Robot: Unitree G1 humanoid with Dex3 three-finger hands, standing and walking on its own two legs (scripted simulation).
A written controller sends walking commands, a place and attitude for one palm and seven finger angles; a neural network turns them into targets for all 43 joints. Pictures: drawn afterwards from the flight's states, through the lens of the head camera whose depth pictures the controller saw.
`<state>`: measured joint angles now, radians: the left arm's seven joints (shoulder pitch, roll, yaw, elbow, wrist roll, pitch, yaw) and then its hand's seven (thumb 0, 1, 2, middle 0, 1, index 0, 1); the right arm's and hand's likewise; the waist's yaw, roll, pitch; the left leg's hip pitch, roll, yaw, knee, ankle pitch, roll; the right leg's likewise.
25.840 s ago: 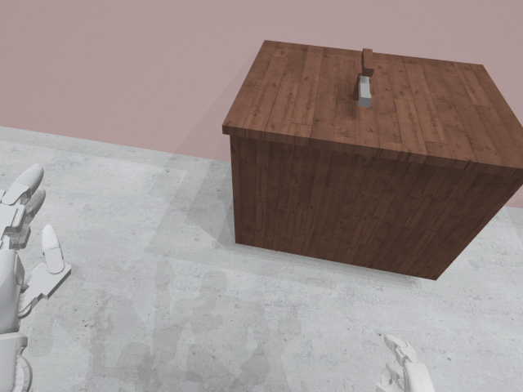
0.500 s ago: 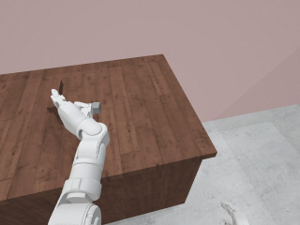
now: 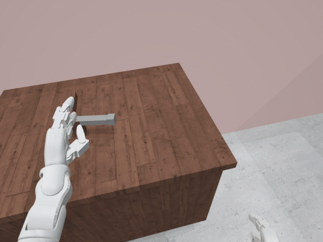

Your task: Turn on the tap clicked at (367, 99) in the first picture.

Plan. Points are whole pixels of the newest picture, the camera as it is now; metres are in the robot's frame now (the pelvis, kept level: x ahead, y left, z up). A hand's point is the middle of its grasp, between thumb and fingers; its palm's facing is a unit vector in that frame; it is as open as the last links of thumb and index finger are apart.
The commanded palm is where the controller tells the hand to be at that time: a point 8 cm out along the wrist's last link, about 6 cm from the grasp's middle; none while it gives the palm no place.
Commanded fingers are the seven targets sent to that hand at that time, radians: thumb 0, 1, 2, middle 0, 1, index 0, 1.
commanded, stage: draw the hand back beside the body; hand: left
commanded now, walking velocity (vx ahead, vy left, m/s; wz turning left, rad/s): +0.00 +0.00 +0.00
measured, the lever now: (111, 119) +0.47 +0.23 +0.02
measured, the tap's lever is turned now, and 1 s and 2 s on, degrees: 78 78 78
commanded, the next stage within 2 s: step back with the hand held close in 0.96 s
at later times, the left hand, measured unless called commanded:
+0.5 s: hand (60, 158) +0.23 +0.24 +0.15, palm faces +0.38 -0.88 -0.29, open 7.5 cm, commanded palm +0.19 +0.28 +0.16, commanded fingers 0.00 0.90 0.90 -0.20 -0.30 -0.20 -0.30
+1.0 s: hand (49, 167) +0.21 +0.25 +0.15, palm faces +0.42 -0.85 -0.33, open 7.5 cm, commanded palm +0.17 +0.29 +0.17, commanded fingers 0.00 0.90 0.90 -0.20 -0.30 -0.20 -0.30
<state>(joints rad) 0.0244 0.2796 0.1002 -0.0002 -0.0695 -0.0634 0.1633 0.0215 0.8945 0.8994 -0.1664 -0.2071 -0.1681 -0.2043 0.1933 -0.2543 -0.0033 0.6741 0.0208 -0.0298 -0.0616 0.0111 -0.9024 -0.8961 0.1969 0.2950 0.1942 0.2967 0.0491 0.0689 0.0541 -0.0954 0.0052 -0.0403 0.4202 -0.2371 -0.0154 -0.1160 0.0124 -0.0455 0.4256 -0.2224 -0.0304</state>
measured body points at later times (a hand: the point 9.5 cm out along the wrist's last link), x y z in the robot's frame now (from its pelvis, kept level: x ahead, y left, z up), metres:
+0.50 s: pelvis +0.01 +0.01 +0.00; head -0.01 -0.01 +0.45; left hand +0.21 +0.28 +0.16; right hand +0.20 -0.21 -0.09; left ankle +0.00 +0.13 -0.74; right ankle +0.01 -0.10 -0.74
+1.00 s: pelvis +0.01 +0.00 +0.00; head -0.01 -0.02 +0.45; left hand +0.18 +0.29 +0.17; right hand +0.21 -0.21 -0.08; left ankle +0.00 +0.13 -0.74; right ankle +0.01 -0.10 -0.74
